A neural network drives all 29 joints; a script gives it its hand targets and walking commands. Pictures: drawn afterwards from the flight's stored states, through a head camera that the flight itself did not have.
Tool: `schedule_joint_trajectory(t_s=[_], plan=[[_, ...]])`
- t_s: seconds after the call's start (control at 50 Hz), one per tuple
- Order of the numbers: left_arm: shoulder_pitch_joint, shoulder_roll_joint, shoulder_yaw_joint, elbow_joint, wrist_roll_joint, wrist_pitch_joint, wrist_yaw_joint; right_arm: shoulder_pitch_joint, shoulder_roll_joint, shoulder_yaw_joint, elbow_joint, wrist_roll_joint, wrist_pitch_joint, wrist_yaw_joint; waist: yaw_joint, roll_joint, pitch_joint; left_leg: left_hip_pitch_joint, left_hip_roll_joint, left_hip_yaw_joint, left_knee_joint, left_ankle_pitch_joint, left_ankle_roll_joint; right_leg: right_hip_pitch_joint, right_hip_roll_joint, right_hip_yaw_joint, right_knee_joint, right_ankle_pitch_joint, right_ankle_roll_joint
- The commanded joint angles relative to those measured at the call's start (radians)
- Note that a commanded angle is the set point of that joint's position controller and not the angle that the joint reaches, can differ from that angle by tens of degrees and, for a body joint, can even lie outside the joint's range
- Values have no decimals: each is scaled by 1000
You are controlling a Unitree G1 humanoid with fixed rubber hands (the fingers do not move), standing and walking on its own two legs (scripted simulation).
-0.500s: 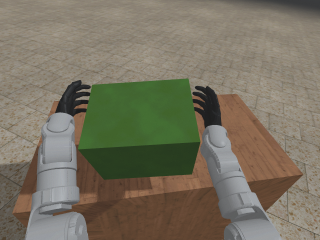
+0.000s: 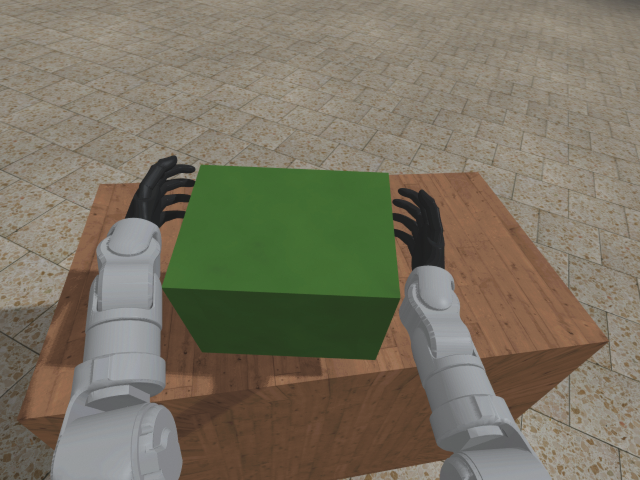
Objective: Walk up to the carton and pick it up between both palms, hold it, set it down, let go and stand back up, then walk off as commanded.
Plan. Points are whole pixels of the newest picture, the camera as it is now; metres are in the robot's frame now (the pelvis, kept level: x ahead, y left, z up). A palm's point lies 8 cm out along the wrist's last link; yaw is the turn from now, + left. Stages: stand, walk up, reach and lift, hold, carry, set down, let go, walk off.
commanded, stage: set down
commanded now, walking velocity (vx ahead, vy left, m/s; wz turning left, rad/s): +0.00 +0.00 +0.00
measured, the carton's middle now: (291, 266) +0.39 +0.00 +0.06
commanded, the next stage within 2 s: none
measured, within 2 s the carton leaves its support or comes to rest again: neither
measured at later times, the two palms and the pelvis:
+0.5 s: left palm (158, 224) +0.42 +0.17 +0.12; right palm (420, 270) +0.35 -0.17 +0.10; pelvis +0.00 +0.00 +0.00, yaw +0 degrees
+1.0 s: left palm (162, 228) +0.43 +0.17 +0.11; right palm (413, 280) +0.35 -0.16 +0.08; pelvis +0.01 +0.01 +0.00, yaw +0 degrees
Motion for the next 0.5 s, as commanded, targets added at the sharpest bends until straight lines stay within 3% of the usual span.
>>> schedule_joint_trajectory(t_s=[0.0,0.02,0.04,0.08,0.12,0.18,0.2,0.22,0.26,0.28,0.3,0.32,0.34,0.36,0.38,0.4,0.46,0.48], plan=[[-474,-416,-231,-13,-68,-85,-167,-507,483,309,-155,-124,-56,107,50,36,-277,-37,-68,131,-25,141,24,266,13,-11,-6,519,76],[-472,-390,-208,14,-63,-84,-169,-522,490,326,-169,-116,-58,109,79,16,-278,-43,-70,137,-13,134,31,270,15,-5,-7,493,74],[-471,-421,-229,34,-76,-87,-168,-533,470,293,-182,-138,-65,105,44,16,-291,-36,-65,137,-25,124,24,266,18,-19,-17,472,68],[-466,-382,-212,65,-61,-95,-170,-504,476,291,-126,-155,-55,108,62,11,-255,-51,-67,138,-25,99,31,265,10,-6,-19,467,73],[-480,-402,-203,60,-58,-99,-170,-500,489,282,-123,-159,-59,102,53,24,-248,-49,-63,137,-33,107,30,250,4,-8,-18,484,75],[-500,-371,-166,116,-41,-109,-179,-526,502,265,-129,-169,-60,108,74,6,-256,-89,-65,141,-48,35,49,248,2,0,-25,398,76],[-496,-370,-142,128,-35,-113,-184,-505,497,257,-106,-176,-50,107,73,2,-230,-89,-64,148,-53,33,48,249,3,2,-29,391,79],[-529,-377,-163,126,-39,-119,-182,-512,495,238,-95,-186,-53,107,48,29,-243,-84,-71,145,-44,47,43,243,0,0,-21,423,81],[-534,-356,-137,140,-23,-124,-186,-505,512,245,-97,-189,-52,105,75,22,-253,-99,-69,156,-50,22,53,248,-2,1,-29,394,85],[-521,-398,-164,124,-33,-132,-181,-497,518,236,-96,-198,-62,104,55,23,-260,-91,-61,149,-47,65,44,244,2,-8,-15,435,82],[-508,-360,-117,173,-10,-127,-182,-504,518,246,-90,-197,-54,106,84,10,-232,-120,-65,156,-51,42,55,245,-3,2,-14,425,84],[-525,-367,-122,183,-15,-130,-190,-508,522,226,-86,-204,-50,108,74,15,-231,-120,-64,158,-59,11,57,246,-6,-1,-21,391,84],[-519,-376,-131,180,-15,-135,-186,-509,521,243,-99,-197,-55,112,94,19,-249,-107,-63,157,-52,34,52,232,1,-1,-23,396,84],[-521,-385,-147,178,-29,-139,-185,-506,527,237,-104,-204,-61,107,80,19,-268,-99,-63,154,-53,38,51,242,4,-6,-27,398,81],[-511,-357,-95,218,-2,-141,-190,-478,528,220,-67,-221,-48,107,89,14,-226,-127,-66,156,-55,22,59,242,-5,0,-25,395,84],[-499,-374,-100,207,-13,-146,-191,-495,546,237,-102,-212,-59,108,95,3,-250,-123,-67,156,-54,21,62,249,-5,9,-21,412,86],[-538,-351,-95,198,-4,-162,-187,-476,548,221,-54,-221,-56,107,83,30,-245,-134,-66,155,-53,32,59,239,-9,10,-6,439,90],[-536,-362,-121,203,-8,-163,-188,-479,524,205,-59,-229,-64,104,60,42,-261,-111,-63,152,-40,66,48,236,-1,1,0,483,85]])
